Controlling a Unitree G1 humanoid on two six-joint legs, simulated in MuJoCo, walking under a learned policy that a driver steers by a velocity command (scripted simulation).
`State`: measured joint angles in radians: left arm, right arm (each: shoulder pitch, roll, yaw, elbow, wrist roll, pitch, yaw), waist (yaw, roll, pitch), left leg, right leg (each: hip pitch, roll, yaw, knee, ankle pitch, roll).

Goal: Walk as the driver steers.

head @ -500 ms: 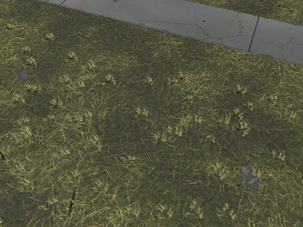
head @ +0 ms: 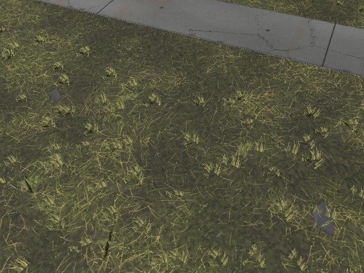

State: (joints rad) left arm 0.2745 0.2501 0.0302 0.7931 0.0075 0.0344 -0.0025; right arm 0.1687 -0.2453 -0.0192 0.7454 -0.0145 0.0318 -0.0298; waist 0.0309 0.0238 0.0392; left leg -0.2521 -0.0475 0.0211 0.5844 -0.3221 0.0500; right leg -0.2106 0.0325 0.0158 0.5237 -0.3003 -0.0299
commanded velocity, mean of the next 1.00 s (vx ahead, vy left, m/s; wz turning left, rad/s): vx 0.00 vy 0.00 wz -0.32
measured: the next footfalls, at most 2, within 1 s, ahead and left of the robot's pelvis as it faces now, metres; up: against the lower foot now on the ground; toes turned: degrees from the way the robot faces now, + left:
left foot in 0.30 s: +0.04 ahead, +0.11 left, +0.00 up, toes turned -14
right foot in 0.72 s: -0.05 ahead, -0.08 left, +0.00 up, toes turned -24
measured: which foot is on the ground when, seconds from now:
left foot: up 0.00-0.28, down 0.30-0.72, up 0.74-1.00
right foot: down 0.00-0.30, up 0.32-0.70, down 0.72-1.00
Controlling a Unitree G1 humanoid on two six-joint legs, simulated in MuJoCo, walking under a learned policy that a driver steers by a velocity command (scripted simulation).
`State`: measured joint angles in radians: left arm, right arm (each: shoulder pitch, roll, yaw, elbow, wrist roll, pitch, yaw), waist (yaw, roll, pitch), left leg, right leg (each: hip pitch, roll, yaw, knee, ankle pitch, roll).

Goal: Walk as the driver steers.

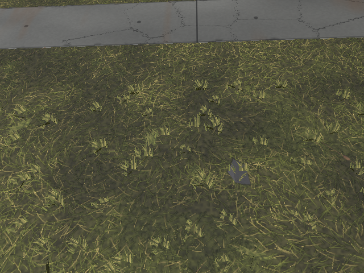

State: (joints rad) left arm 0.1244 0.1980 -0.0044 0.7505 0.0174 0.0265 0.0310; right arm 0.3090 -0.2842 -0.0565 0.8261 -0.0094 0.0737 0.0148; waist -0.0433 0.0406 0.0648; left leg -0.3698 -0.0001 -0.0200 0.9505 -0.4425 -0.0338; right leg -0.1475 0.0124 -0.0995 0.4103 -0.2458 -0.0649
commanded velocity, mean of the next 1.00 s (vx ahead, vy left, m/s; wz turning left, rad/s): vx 0.33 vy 0.00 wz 0.27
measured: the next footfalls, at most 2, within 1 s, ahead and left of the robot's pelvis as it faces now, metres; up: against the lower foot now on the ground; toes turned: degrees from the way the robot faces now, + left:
left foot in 0.24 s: +0.00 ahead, +0.11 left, +0.00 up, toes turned +11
right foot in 0.72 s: +0.40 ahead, +0.07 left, +0.00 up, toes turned +22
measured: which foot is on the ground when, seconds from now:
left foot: up 0.00-0.22, down 0.24-0.74, up 0.76-1.00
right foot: down 0.00-0.24, up 0.26-0.70, down 0.72-1.00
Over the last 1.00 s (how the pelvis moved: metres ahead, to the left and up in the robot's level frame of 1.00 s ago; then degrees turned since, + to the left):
-0.05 0.01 0.01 -19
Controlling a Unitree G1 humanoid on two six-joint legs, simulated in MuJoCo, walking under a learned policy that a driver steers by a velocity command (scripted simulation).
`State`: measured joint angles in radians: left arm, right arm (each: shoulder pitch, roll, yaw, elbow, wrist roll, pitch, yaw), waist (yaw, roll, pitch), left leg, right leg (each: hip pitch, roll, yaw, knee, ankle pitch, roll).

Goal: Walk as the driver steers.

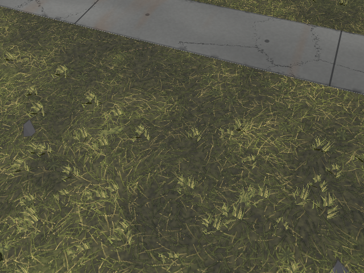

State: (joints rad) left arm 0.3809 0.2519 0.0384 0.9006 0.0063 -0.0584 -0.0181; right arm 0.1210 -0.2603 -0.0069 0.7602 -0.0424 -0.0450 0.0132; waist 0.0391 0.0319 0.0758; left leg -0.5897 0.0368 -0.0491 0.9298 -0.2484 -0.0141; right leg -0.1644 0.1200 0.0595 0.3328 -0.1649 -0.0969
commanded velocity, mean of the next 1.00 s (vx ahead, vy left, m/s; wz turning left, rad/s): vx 0.06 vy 0.00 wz -0.33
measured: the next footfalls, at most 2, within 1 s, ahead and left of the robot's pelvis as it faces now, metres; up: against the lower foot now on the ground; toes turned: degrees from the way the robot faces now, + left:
left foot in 0.20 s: +0.23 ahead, +0.10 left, +0.00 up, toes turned -11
right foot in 0.64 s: +0.09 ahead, -0.08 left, +0.00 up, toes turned -25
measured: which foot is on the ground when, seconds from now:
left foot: up 0.00-0.18, down 0.20-0.64, up 0.66-1.00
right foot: down 0.00-0.20, up 0.22-0.62, down 0.64-1.00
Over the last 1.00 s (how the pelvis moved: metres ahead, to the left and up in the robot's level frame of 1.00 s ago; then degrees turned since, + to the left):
0.34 0.12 0.00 17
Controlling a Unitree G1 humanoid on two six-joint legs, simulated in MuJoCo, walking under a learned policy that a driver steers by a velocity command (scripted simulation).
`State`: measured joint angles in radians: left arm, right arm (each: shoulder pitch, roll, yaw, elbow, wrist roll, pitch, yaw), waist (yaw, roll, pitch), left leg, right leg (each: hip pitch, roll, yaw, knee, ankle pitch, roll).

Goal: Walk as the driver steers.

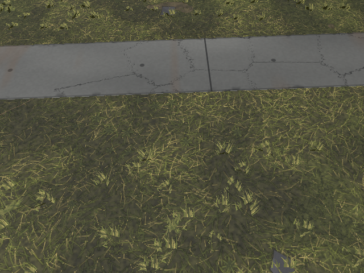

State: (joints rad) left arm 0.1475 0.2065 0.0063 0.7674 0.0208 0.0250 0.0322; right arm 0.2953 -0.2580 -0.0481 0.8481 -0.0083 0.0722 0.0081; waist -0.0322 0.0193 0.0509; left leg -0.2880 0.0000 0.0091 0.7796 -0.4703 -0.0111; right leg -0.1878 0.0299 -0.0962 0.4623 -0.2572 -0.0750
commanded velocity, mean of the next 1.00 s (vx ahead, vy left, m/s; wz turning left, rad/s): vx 0.33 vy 0.00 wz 0.33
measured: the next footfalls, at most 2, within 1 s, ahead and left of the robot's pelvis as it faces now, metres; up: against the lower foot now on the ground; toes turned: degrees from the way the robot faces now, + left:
left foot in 0.12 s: -0.01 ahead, +0.10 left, +0.00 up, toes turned +6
right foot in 0.60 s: +0.27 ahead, -0.05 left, +0.00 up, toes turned +23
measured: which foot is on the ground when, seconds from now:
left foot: up 0.00-0.10, down 0.12-0.62, up 0.64-1.00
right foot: down 0.00-0.12, up 0.14-0.58, down 0.60-1.00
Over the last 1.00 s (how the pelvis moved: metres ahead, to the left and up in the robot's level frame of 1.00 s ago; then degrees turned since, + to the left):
0.08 0.01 -0.01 -20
